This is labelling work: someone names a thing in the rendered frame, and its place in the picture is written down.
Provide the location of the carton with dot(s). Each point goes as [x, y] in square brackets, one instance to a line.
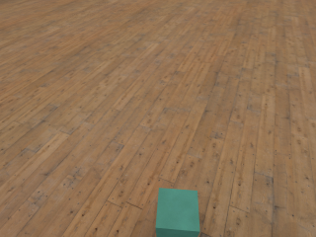
[177, 213]

